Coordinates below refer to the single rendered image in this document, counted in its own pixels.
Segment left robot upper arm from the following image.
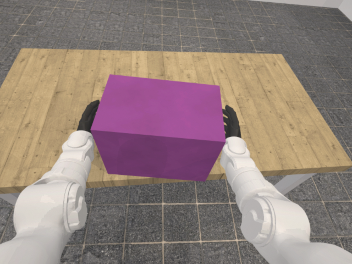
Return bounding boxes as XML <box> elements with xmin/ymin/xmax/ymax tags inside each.
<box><xmin>0</xmin><ymin>181</ymin><xmax>87</xmax><ymax>264</ymax></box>

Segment robot left hand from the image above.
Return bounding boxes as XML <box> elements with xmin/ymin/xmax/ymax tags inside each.
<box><xmin>77</xmin><ymin>100</ymin><xmax>100</xmax><ymax>134</ymax></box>

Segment table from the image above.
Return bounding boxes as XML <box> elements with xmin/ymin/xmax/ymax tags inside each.
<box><xmin>0</xmin><ymin>48</ymin><xmax>352</xmax><ymax>206</ymax></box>

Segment right robot upper arm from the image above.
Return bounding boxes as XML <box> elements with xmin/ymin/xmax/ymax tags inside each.
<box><xmin>240</xmin><ymin>196</ymin><xmax>352</xmax><ymax>264</ymax></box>

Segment robot right hand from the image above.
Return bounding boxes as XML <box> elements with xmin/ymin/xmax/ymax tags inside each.
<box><xmin>222</xmin><ymin>105</ymin><xmax>241</xmax><ymax>139</ymax></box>

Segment left robot forearm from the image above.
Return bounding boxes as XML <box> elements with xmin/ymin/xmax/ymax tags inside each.
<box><xmin>13</xmin><ymin>130</ymin><xmax>95</xmax><ymax>232</ymax></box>

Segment carton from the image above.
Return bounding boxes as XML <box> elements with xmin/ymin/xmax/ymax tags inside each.
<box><xmin>90</xmin><ymin>74</ymin><xmax>226</xmax><ymax>182</ymax></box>

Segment right robot forearm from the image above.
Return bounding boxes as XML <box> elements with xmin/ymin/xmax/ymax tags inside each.
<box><xmin>220</xmin><ymin>136</ymin><xmax>292</xmax><ymax>214</ymax></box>

